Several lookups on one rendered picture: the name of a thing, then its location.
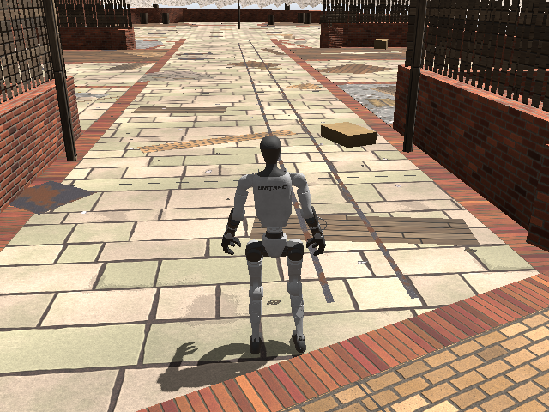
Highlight right robot thigh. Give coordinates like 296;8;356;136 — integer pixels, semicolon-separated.
287;239;304;296

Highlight robot left hand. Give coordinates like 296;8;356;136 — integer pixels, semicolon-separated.
221;235;241;255

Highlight robot left upper arm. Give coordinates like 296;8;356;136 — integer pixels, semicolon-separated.
232;173;254;221

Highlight right robot forearm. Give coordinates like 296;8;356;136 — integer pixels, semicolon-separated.
305;206;323;239

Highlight robot right upper arm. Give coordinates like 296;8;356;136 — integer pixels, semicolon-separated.
290;173;314;219

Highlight left robot forearm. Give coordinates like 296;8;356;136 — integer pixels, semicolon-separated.
224;208;240;239

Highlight robot torso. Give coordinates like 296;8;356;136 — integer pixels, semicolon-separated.
252;168;293;258

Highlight robot right hand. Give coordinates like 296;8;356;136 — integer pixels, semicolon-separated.
306;236;326;256

